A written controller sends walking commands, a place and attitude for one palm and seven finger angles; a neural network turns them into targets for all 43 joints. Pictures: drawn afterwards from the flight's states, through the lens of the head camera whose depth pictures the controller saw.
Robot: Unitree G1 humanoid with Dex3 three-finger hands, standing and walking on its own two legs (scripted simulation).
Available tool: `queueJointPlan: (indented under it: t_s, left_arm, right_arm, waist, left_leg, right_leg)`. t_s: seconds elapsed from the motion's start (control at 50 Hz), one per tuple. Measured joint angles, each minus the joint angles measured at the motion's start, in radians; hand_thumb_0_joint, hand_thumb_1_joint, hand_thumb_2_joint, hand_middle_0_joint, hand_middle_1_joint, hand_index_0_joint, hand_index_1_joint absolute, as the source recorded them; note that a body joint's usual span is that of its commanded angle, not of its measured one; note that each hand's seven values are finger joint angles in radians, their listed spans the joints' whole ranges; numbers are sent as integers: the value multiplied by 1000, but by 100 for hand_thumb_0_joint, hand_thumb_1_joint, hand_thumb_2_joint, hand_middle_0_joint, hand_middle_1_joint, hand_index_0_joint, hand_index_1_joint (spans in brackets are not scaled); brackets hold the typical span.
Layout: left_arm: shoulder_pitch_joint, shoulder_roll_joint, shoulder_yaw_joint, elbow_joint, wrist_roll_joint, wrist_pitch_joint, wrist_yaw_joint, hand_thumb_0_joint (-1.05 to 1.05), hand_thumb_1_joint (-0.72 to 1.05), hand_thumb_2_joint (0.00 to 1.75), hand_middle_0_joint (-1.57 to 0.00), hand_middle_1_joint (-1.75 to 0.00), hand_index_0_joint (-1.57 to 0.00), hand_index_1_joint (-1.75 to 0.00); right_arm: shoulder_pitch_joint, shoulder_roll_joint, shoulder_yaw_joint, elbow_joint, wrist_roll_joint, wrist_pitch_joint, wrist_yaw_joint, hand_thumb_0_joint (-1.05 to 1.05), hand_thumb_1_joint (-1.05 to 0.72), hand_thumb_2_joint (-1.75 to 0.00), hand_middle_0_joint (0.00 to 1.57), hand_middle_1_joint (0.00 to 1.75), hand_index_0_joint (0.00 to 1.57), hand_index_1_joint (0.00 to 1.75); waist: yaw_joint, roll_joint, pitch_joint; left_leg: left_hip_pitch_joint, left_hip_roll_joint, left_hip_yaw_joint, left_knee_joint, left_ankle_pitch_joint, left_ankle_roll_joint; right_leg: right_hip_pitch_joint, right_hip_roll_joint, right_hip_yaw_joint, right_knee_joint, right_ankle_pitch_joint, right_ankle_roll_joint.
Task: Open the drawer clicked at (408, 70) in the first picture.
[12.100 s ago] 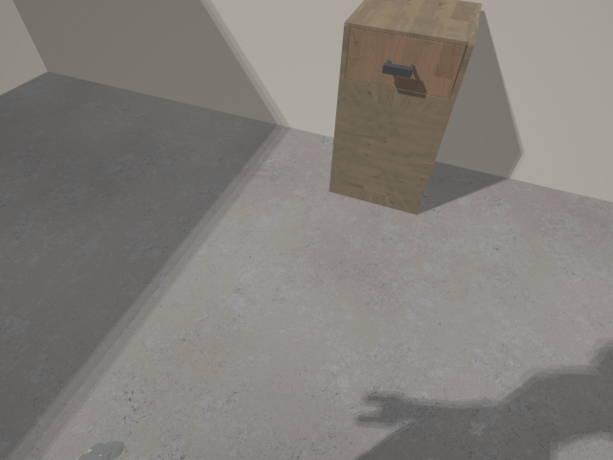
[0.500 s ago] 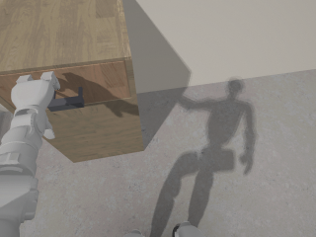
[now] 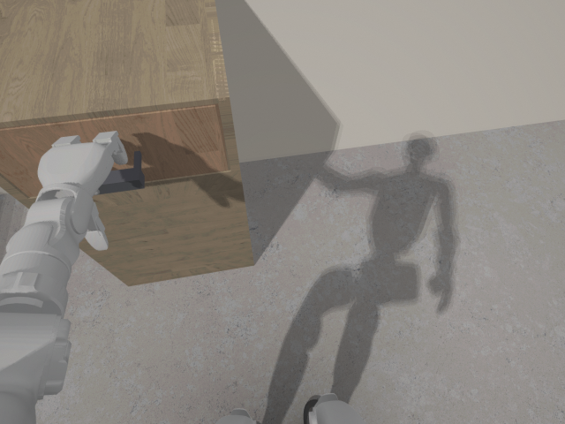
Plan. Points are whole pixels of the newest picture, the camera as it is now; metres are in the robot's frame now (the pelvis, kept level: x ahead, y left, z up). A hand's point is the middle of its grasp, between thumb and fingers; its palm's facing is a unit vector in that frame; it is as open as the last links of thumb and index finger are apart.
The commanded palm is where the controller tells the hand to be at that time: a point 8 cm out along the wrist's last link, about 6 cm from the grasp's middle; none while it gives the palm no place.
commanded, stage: move the hooked fingers above the handle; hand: left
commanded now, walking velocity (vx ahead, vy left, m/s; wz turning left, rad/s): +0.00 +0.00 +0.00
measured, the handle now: (112, 170) +0.53 +0.29 -0.05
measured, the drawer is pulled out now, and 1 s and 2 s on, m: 0.00 0.00 0.00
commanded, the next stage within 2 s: lower the fingers behind the handle in 1.76 s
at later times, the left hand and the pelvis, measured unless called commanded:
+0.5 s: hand (102, 174) +0.48 +0.27 +0.01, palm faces -0.06 -0.06 -1.00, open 13.8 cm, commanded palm +0.47 +0.29 +0.07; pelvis +0.01 +0.00 -0.01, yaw +0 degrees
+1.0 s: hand (90, 174) +0.48 +0.29 +0.01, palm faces -0.05 -0.05 -1.00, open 13.8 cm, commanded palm +0.47 +0.29 +0.06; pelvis +0.00 +0.01 -0.01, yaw +0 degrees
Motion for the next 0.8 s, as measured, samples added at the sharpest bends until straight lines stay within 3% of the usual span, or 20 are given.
queueJointPlan:
  t_s: [0.06, 0.1, 0.16, 0.22, 0.28, 0.32, 0.4, 0.46, 0.52, 0.58, 0.64, 0.74, 0.8]
  left_arm:
    - [10, -9, 21, -51, 28, -80, 36, 0, -49, 30, -32, -120, -32, -120]
    - [-6, -2, 46, -52, 44, -92, 88, 0, -49, 30, -32, -120, -32, -120]
    - [-48, 26, 69, -11, 53, -31, 164, 0, -49, 30, -32, -120, -32, -121]
    - [-79, 46, 61, 50, 41, 43, 189, 0, -49, 30, -31, -120, -32, -122]
    - [-83, 40, 31, 87, 26, 109, 128, 0, -48, 30, -31, -120, -33, -123]
    - [-70, 33, 18, 101, 9, 121, 71, 0, -48, 30, -31, -120, -32, -123]
    - [-26, 23, 27, 47, 3, 32, -8, 0, -49, 30, -31, -120, -32, -122]
    - [-8, 24, 46, -22, 33, -61, 15, 0, -49, 30, -32, -120, -33, -122]
    - [-29, 39, 71, -36, 54, -90, 87, 0, -49, 30, -32, -120, -32, -121]
    - [-62, 50, 64, -7, 52, -60, 151, 0, -49, 30, -35, -122, -32, -121]
    - [-79, 20, 37, 15, 37, -1, 178, 0, -49, 30, -38, -126, -32, -122]
    - [-96, 27, 29, 114, 27, 112, 104, 0, -49, 30, -35, -124, -31, -123]
    - [-82, 55, 38, 116, 24, 98, 47, 0, -49, 30, -34, -122, -31, -122]
  right_arm:
    - [6, 3, 2, 14, -12, -2, -5, 0, -91, -90, 20, 30, 20, 30]
    - [-4, -2, 5, 19, -19, 1, 2, 0, -91, -90, 20, 30, 20, 30]
    - [-26, -13, 9, 15, -23, 9, 16, 0, -91, -90, 20, 30, 20, 30]
    - [-39, -23, 9, 4, -15, 15, 27, 0, -91, -90, 20, 30, 20, 30]
    - [-41, -26, 11, -4, 0, 19, 28, 0, -91, -90, 20, 30, 20, 30]
    - [-38, -22, 12, -8, 9, 18, 21, 0, -91, -90, 20, 30, 20, 30]
    - [-21, -6, 12, -12, 10, 3, -3, 0, -91, -90, 20, 30, 20, 30]
    - [-13, -1, 8, -5, -3, -7, -12, 0, -91, -90, 21, 30, 20, 30]
    - [-23, -11, 6, 7, -16, -6, -4, 0, -91, -90, 21, 30, 20, 30]
    - [-34, -22, 2, 8, -20, 1, 10, 0, -91, -90, 20, 30, 20, 30]
    - [-39, -29, 3, 7, -14, 11, 23, 0, -91, -90, 20, 30, 20, 30]
    - [-58, -17, 30, -6, 7, 30, 20, 0, -91, -90, 20, 30, 20, 30]
    - [-48, -7, 35, -24, 12, 20, 8, 0, -91, -90, 20, 30, 20, 30]
  waist:
    - [-10, -9, -15]
    - [-21, -12, -21]
    - [-32, -8, -21]
    - [-27, 2, -13]
    - [-14, 10, -5]
    - [-11, 11, -1]
    - [-12, -5, 0]
    - [-18, -17, -12]
    - [-27, -17, -22]
    - [-25, -9, -22]
    - [-12, 2, -21]
    - [-22, -1, -15]
    - [-30, -7, -1]
  left_leg:
    - [-10, -1, -6, 15, -10, -4]
    - [-30, 0, -6, 38, -21, -5]
    - [-64, 1, 2, 67, -33, -5]
    - [-78, 4, 13, 69, -32, -3]
    - [-62, 5, 21, 44, -21, 0]
    - [-43, 6, 22, 23, -13, 1]
    - [-21, 6, 13, 5, -8, 0]
    - [-35, 4, 1, 24, -18, -3]
    - [-71, 2, -6, 67, -37, -4]
    - [-98, 0, -4, 95, -48, -2]
    - [-98, -1, 3, 91, -45, 2]
    - [-62, 2, 22, 50, -26, 7]
    - [-51, 4, 23, 37, -18, 7]
  right_leg:
    - [-9, 0, -7, 16, -12, -4]
    - [-31, 1, -9, 40, -22, -6]
    - [-68, 4, -4, 72, -32, -6]
    - [-86, 7, 7, 76, -28, -2]
    - [-73, 8, 16, 54, -17, 0]
    - [-55, 8, 19, 34, -10, 1]
    - [-29, 7, 11, 13, -6, -1]
    - [-38, 5, -2, 28, -17, -4]
    - [-70, 4, -12, 64, -35, -5]
    - [-97, 3, -11, 90, -45, -2]
    - [-99, 2, -4, 88, -42, 4]
    - [-71, 5, 17, 56, -21, 7]
    - [-59, 7, 18, 40, -12, 6]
